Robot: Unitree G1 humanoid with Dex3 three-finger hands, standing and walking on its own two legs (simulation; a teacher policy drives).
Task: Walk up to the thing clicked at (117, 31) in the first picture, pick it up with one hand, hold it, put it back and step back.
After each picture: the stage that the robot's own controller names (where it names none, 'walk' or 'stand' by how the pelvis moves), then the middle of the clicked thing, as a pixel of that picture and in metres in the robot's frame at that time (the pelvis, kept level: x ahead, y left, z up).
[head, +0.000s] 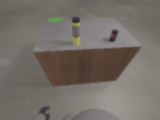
stand; (113, 35) +0.85 -0.21 +0.05
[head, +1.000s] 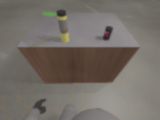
walk; (107, 33) +0.77 -0.12 +0.09
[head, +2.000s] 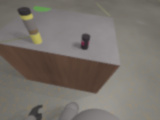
walk; (85, 42) +0.58 +0.12 +0.08
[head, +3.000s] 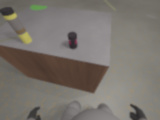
stand; (72, 40) +0.55 +0.19 +0.09
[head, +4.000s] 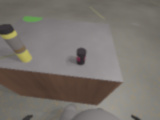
stand; (81, 56) +0.43 +0.10 +0.09
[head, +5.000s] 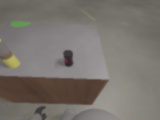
stand; (68, 58) +0.42 +0.18 +0.07
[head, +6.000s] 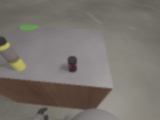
stand; (72, 64) +0.40 +0.15 +0.05
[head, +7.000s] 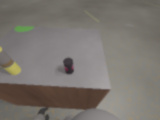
stand; (68, 66) +0.38 +0.17 +0.05
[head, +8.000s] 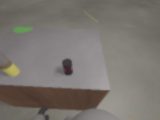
stand; (67, 67) +0.37 +0.17 +0.05
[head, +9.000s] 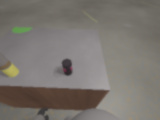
stand; (67, 67) +0.37 +0.17 +0.05
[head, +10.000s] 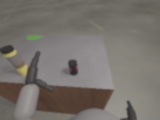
rise first; (73, 67) +0.39 +0.16 +0.05
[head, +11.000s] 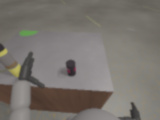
go down; (71, 68) +0.37 +0.16 +0.06
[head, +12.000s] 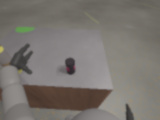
go down; (70, 66) +0.38 +0.16 +0.06
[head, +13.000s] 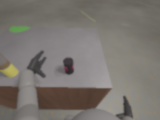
close in; (68, 66) +0.38 +0.15 +0.06
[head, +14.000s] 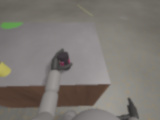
close; (64, 61) +0.39 +0.17 +0.09
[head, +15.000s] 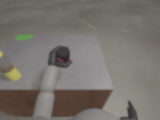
lift; (64, 58) +0.33 +0.17 +0.21
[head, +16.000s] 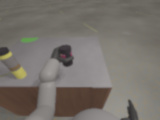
lift; (66, 56) +0.35 +0.16 +0.22
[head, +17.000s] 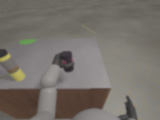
hold; (67, 61) +0.33 +0.15 +0.19
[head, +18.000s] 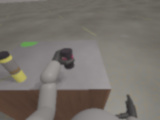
hold; (67, 58) +0.34 +0.15 +0.22
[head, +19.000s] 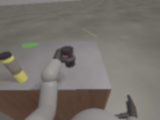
crouch; (68, 57) +0.34 +0.14 +0.23
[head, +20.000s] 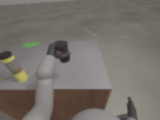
crouch; (63, 52) +0.34 +0.17 +0.26
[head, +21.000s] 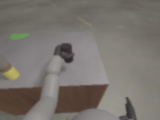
lower; (67, 53) +0.41 +0.15 +0.17
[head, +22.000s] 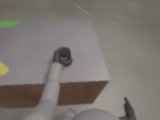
lower; (66, 57) +0.42 +0.16 +0.09
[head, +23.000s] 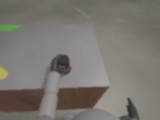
lower; (64, 65) +0.36 +0.17 +0.09
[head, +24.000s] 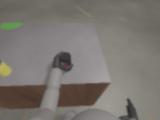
lower; (66, 62) +0.38 +0.16 +0.09
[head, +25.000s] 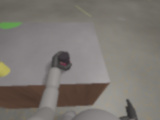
lower; (65, 61) +0.39 +0.17 +0.09
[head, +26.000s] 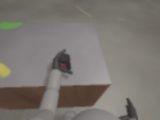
withdraw; (65, 63) +0.38 +0.17 +0.08
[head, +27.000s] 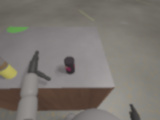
sink last; (69, 65) +0.37 +0.16 +0.08
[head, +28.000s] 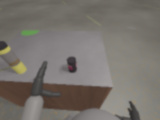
stand; (72, 65) +0.39 +0.17 +0.06
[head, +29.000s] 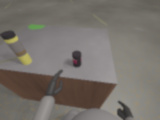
walk; (76, 59) +0.43 +0.15 +0.09
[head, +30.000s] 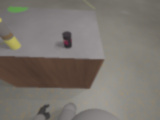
stand; (67, 40) +0.57 +0.19 +0.08
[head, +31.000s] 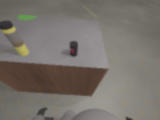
stand; (73, 49) +0.53 +0.16 +0.05
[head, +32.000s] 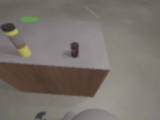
stand; (74, 50) +0.53 +0.15 +0.05
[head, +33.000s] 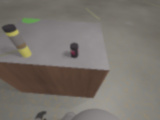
stand; (74, 50) +0.53 +0.15 +0.05
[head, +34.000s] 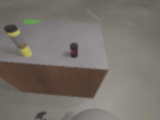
stand; (74, 50) +0.54 +0.16 +0.05
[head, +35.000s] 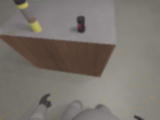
walk; (81, 24) +0.71 +0.13 +0.07
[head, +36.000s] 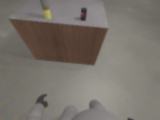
walk; (83, 14) +1.04 +0.11 +0.07
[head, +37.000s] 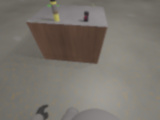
stand; (86, 16) +1.20 +0.15 +0.07
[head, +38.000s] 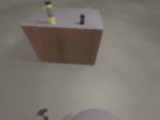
stand; (82, 19) +1.17 +0.16 +0.05
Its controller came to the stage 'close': yes
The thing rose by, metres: 0.21
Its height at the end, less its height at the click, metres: +0.00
